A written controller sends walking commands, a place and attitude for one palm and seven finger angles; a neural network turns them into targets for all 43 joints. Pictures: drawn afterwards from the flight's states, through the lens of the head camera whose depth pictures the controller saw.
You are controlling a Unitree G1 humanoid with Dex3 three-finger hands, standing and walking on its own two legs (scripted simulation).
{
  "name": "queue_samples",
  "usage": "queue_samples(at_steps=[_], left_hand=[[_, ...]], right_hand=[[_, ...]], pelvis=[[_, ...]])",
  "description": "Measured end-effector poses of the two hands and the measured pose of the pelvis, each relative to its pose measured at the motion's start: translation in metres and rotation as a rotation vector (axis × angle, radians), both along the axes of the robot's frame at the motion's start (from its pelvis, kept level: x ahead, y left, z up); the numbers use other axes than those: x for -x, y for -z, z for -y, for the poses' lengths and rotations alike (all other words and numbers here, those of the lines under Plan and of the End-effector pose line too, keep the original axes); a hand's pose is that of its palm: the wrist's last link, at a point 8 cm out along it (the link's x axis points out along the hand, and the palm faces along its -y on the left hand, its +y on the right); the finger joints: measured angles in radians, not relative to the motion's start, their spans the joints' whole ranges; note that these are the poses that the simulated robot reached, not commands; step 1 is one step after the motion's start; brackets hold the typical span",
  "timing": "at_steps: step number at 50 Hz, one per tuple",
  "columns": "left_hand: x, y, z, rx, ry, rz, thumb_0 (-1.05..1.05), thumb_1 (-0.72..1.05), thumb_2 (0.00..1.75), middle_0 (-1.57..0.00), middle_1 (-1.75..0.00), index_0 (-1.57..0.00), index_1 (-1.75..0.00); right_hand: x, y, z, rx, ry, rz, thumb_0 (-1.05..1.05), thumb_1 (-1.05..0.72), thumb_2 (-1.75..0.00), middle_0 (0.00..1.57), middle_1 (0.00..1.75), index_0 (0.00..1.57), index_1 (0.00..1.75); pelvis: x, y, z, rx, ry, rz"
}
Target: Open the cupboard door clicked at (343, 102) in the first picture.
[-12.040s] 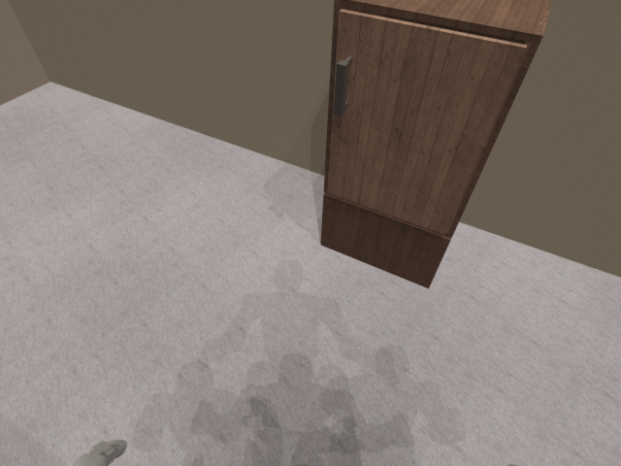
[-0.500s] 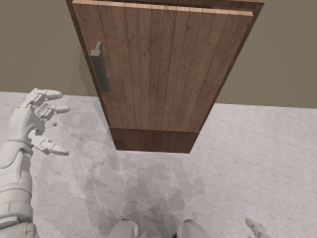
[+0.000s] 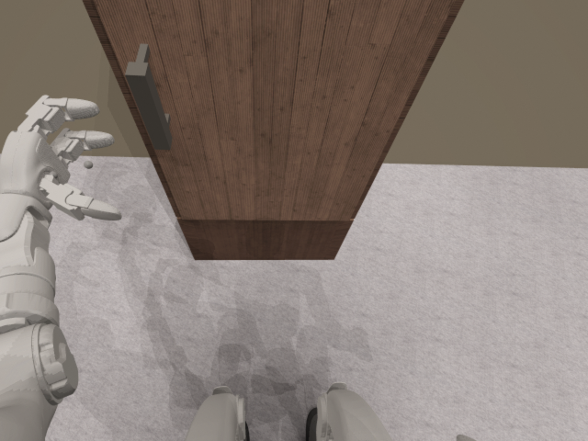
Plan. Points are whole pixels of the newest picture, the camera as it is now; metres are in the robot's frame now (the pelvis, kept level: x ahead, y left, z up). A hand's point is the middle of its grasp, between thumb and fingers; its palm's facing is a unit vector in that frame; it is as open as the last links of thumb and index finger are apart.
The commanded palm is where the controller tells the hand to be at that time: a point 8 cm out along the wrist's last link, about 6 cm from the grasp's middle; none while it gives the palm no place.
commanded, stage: move the hooked fingers beside the handle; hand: left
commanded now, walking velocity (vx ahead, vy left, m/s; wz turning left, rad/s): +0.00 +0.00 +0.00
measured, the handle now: (154, 100) +0.57 +0.19 +0.06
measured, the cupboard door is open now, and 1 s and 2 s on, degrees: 0 0 0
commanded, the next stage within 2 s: slide the fingers in behind the handle in 1.30 s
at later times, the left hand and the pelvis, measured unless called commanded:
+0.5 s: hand (102, 121) +0.53 +0.25 +0.06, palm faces -0.02 -1.00 +0.00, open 14.0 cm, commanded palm +0.52 +0.29 +0.06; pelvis +0.00 +0.01 -0.02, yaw -1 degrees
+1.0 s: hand (98, 123) +0.53 +0.26 +0.05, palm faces -0.02 -1.00 +0.00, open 14.0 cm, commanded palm +0.52 +0.29 +0.06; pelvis +0.01 +0.01 -0.01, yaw -2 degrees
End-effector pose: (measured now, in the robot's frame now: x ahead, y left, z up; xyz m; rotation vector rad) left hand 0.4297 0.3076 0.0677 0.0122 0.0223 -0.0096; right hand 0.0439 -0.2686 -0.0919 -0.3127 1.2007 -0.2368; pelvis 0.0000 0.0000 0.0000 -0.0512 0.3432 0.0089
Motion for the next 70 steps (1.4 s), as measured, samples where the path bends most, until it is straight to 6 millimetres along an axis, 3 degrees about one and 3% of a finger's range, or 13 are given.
queue_samples(at_steps=[18, 30, 41, 46, 52, 58, 70], left_hand=[[-0.057, 0.001, -0.005, 0.004, -0.006, -0.012, -0.01, -0.5, 0.3, -0.3, -1.2, -0.3, -1.2], [-0.091, 0.004, 0.003, 0.017, 0.008, -0.015, -0.01, -0.5, 0.3, -0.3, -1.2, -0.3, -1.2], [-0.084, 0.014, -0.007, 0.003, -0.015, -0.043, -0.01, -0.5, 0.3, -0.3, -1.2, -0.3, -1.2], [-0.081, 0.006, -0.011, 0.006, -0.014, -0.012, -0.01, -0.5, 0.3, -0.3, -1.2, -0.3, -1.2], [-0.079, 0.015, -0.008, 0.011, 0.013, -0.074, -0.01, -0.5, 0.3, -0.3, -1.2, -0.3, -1.2], [-0.078, 0.015, -0.003, 0.019, -0.002, -0.011, -0.01, -0.5, 0.3, -0.3, -1.2, -0.3, -1.2], [-0.082, 0.014, -0.001, 0.007, -0.011, -0.047, -0.01, -0.5, 0.3, -0.3, -1.2, -0.3, -1.2]], right_hand=[[0.045, 0.003, 0.001, 0.033, 0.069, -0.151, 0.0, -0.9, -0.9, 0.2, 0.3, 0.21, 0.3], [0.066, 0.003, -0.014, 0.02, 0.107, -0.244, 0.0, -0.9, -0.9, 0.2, 0.3, 0.21, 0.3], [0.065, -0.001, -0.028, -0.016, 0.125, -0.261, 0.0, -0.9, -0.9, 0.2, 0.3, 0.21, 0.3], [0.056, -0.002, -0.025, -0.008, 0.112, -0.252, 0.0, -0.9, -0.9, 0.2, 0.3, 0.21, 0.3], [0.044, -0.003, -0.019, 0.014, 0.088, -0.227, 0.0, -0.9, -0.9, 0.2, 0.3, 0.21, 0.3], [0.038, -0.002, -0.015, 0.025, 0.079, -0.21, 0.0, -0.9, -0.9, 0.2, 0.3, 0.21, 0.3], [0.048, 0.005, -0.018, 0.002, 0.088, -0.223, 0.0, -0.9, -0.9, 0.2, 0.3, 0.21, 0.3]], pelvis=[[0.002, 0.012, -0.001, 0.02, 0.008, -0.072], [-0.002, 0.015, -0.01, 0.033, 0.016, -0.117], [-0.01, 0.01, -0.014, 0.033, 0.028, -0.111], [-0.012, 0.008, -0.014, 0.038, 0.018, -0.101], [-0.011, 0.008, -0.015, 0.04, 0.01, -0.1], [-0.01, 0.01, -0.014, 0.04, 0.012, -0.101], [-0.005, 0.013, -0.01, 0.036, 0.011, -0.102]])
